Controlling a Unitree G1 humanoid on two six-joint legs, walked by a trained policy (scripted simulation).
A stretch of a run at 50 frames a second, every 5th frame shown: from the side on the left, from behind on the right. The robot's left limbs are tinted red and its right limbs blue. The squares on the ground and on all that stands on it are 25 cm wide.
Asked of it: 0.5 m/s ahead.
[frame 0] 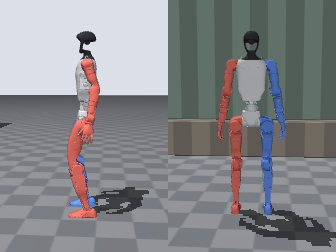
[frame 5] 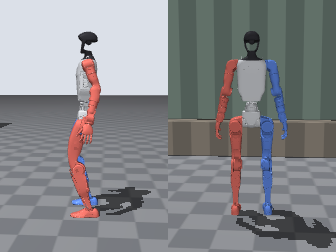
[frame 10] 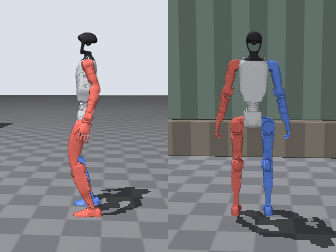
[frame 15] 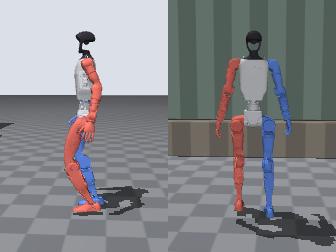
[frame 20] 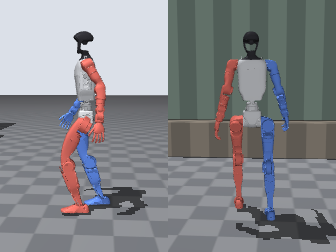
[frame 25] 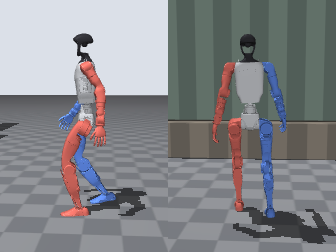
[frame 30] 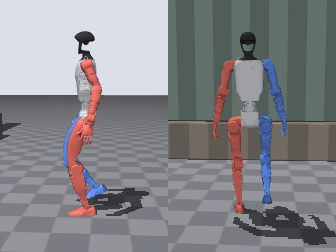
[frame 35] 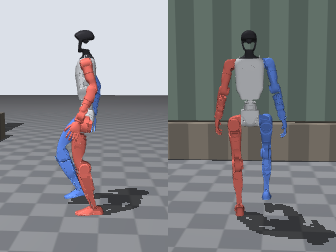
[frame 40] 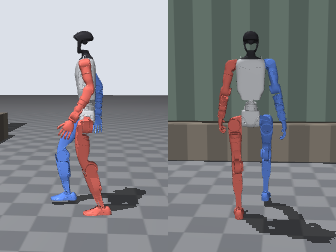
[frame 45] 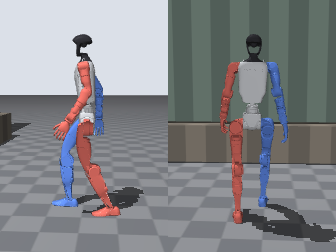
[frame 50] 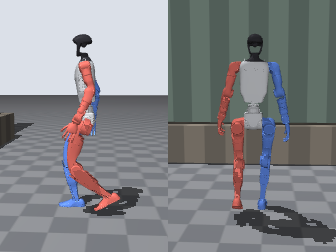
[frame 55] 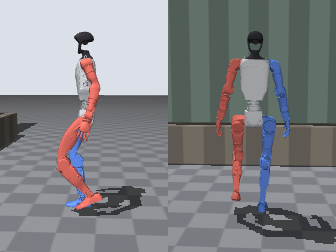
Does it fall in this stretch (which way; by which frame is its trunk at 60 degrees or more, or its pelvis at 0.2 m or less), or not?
no
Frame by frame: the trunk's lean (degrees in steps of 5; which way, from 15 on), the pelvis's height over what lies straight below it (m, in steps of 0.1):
0: 0, 0.8
5: 0, 0.8
10: 5, 0.8
15: 0, 0.8
20: 0, 0.8
25: 5, 0.8
30: 5, 0.8
35: 0, 0.8
40: 5, 0.8
45: 5, 0.8
50: 5, 0.8
55: 5, 0.8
